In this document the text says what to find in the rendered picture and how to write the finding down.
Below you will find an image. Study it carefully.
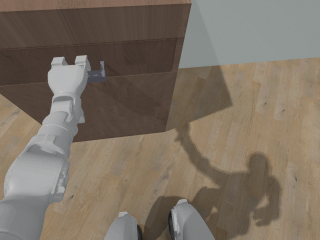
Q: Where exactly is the handle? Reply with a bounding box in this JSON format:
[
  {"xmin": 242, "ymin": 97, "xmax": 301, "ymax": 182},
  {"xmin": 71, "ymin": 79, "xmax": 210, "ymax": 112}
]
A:
[{"xmin": 87, "ymin": 61, "xmax": 107, "ymax": 83}]

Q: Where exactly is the robot left hand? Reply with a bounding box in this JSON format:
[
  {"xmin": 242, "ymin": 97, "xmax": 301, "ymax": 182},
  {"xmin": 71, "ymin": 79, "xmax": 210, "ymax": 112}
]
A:
[{"xmin": 47, "ymin": 55, "xmax": 91, "ymax": 124}]

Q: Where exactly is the left robot upper arm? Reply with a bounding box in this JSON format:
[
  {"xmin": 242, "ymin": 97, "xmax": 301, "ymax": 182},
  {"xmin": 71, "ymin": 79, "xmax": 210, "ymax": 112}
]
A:
[{"xmin": 0, "ymin": 152, "xmax": 70, "ymax": 240}]

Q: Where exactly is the robot thigh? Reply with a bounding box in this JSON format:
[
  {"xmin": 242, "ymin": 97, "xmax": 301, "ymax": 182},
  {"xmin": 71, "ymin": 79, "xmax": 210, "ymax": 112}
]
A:
[
  {"xmin": 104, "ymin": 216, "xmax": 138, "ymax": 240},
  {"xmin": 171, "ymin": 203, "xmax": 215, "ymax": 240}
]

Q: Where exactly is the left robot forearm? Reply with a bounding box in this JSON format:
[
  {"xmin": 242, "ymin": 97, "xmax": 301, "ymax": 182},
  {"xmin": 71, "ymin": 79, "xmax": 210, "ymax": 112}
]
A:
[{"xmin": 3, "ymin": 92, "xmax": 82, "ymax": 196}]

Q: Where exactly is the robot right thigh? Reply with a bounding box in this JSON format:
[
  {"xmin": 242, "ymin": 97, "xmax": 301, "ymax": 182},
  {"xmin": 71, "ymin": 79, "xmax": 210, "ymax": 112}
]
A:
[{"xmin": 171, "ymin": 203, "xmax": 215, "ymax": 240}]

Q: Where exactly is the robot left thigh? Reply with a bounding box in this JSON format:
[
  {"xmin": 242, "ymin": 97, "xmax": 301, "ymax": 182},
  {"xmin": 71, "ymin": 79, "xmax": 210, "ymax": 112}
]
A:
[{"xmin": 104, "ymin": 216, "xmax": 138, "ymax": 240}]

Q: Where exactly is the drawer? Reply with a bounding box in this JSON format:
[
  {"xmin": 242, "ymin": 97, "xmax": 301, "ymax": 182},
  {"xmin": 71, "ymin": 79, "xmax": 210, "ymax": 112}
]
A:
[{"xmin": 0, "ymin": 37, "xmax": 176, "ymax": 86}]

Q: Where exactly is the cabinet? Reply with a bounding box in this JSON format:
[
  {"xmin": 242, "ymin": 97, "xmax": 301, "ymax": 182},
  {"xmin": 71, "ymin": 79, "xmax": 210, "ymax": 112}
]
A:
[{"xmin": 0, "ymin": 0, "xmax": 192, "ymax": 143}]

